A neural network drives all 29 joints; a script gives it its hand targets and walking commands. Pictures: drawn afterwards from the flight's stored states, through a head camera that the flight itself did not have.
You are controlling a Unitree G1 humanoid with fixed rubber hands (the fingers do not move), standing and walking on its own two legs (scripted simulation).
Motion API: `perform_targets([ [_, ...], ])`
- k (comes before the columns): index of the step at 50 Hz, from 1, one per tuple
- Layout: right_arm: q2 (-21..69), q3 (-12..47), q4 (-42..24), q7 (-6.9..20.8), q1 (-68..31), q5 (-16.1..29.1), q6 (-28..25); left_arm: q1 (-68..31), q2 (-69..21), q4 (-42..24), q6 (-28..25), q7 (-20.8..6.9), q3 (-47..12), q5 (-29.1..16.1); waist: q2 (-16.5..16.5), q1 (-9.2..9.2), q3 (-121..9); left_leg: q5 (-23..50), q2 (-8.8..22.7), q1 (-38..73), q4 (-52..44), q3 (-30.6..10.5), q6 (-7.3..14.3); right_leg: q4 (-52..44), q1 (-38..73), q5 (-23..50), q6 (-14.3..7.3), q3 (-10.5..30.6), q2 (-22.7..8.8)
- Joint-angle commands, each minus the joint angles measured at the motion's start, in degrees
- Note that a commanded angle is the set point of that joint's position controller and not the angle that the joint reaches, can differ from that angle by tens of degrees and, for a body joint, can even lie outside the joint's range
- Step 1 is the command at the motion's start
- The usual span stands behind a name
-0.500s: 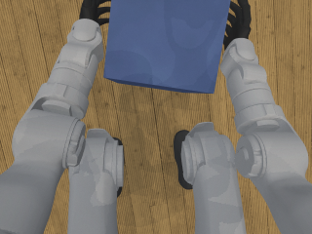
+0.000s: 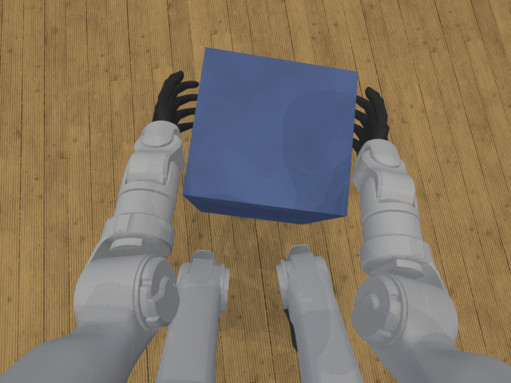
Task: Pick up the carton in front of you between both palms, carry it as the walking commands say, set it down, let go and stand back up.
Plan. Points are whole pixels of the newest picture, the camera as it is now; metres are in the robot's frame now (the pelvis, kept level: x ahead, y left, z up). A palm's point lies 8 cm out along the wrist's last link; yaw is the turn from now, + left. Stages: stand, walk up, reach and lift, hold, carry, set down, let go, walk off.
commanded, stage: reach and lift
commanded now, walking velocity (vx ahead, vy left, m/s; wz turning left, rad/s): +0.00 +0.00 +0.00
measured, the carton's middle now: (264, 155) +0.47 -0.03 -0.13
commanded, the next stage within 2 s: none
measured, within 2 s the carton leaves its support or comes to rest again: neither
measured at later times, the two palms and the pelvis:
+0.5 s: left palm (119, 100) +0.45 +0.13 +0.09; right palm (427, 111) +0.43 -0.17 +0.09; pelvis +0.05 +0.00 +0.13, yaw +0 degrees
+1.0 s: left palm out of the picture +0.41 +0.14 +0.24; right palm out of the picture +0.41 -0.16 +0.25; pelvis +0.10 +0.00 +0.26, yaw +0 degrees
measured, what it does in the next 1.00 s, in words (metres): rises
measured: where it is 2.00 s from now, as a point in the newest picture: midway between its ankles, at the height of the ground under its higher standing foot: (251, 331)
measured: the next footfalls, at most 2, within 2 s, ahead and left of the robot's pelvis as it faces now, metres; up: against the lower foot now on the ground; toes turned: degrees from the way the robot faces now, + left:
none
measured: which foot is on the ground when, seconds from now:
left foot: down 0.00-1.00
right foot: down 0.00-1.00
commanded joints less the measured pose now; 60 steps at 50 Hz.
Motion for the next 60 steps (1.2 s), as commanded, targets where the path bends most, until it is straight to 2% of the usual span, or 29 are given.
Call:
perform_targets([
  [1, 58.4, 31.6, 1.9, 14.3, -35.3, 6.8, 0.4, -30.7, -61.0, -0.9, -0.6, -12.6, -24.1, -6.6, 1.0, -0.75, -53.0, 4.6, -3.6, 30.7, -14.5, 8.2, 2.1, -12.6, 32.7, 6.3, -2.1, -10.0, 3.9],
  [7, 60.8, 37.3, -1.0, 14.4, -29.8, 9.3, 0.8, -26.3, -64.0, -6.2, -0.1, -12.7, -30.5, -9.5, 1.3, -0.42, -55.8, 8.6, -3.7, 38.3, -18.9, 7.6, 1.5, -16.8, 40.1, 10.2, -2.0, -9.1, 4.0],
  [13, 62.2, 40.9, -2.3, 14.3, -23.6, 10.5, 1.0, -20.5, -65.7, -8.8, 0.2, -12.6, -34.4, -11.1, 1.1, -0.09, -52.8, 9.9, -3.5, 44.5, -24.2, 6.6, 1.3, -22.2, 46.5, 11.3, -2.0, -8.0, 4.0],
  [27, 63.0, 41.0, -0.7, 14.1, -7.8, 7.6, -0.7, -4.8, -66.4, -9.1, -1.3, -12.4, -34.2, -8.9, 0.2, 0.88, -39.1, 13.8, -2.3, 61.0, -40.3, 2.8, 1.9, -38.3, 62.4, 14.4, -3.0, -4.3, 2.9],
  [40, 62.8, 44.5, -3.7, 14.1, 6.5, 6.5, -1.1, 9.2, -66.3, -13.2, -1.4, -12.7, -37.6, -8.1, -0.6, 1.67, -28.7, 23.3, -0.3, 79.9, -56.7, -0.1, 2.4, -54.7, 82.8, 23.8, -3.7, -0.9, 1.2],
  [46, 62.8, 47.1, -6.5, 14.7, 11.4, 7.3, 1.4, 14.5, -66.3, -16.5, 1.3, -13.4, -39.9, -8.7, -0.8, 2.19, -23.5, 28.4, 0.5, 89.8, -64.5, -0.7, 2.3, -62.5, 92.3, 28.9, -3.7, -0.2, 0.6],
  [51, 62.9, 49.0, -9.9, 15.5, 14.8, 8.1, 5.5, 18.1, -66.2, -20.1, 5.5, -14.3, -41.7, -9.7, -0.8, 2.49, -18.3, 31.4, 1.1, 97.3, -70.7, -0.8, 2.0, -68.8, 99.6, 31.7, -3.5, -0.2, 0.0],
  [56, 63.0, 50.6, -14.7, 16.3, 16.9, 8.8, 10.7, 20.2, -66.1, -25.2, 10.9, -15.2, -43.3, -10.6, -0.8, 2.66, -11.8, 32.1, 1.9, 103.8, -76.7, -0.7, 1.9, -74.8, 105.8, 31.6, -3.4, -0.1, -0.6],
  [60, 62.4, 48.8, -15.5, 16.9, 17.4, 8.4, 14.6, 20.7, -65.2, -26.5, 14.9, -15.8, -41.4, -10.1, -0.7, 2.87, -5.3, 27.6, 2.0, 105.6, -80.4, -0.5, 2.3, -78.4, 107.8, 27.5, -3.6, -0.3, -0.7],
])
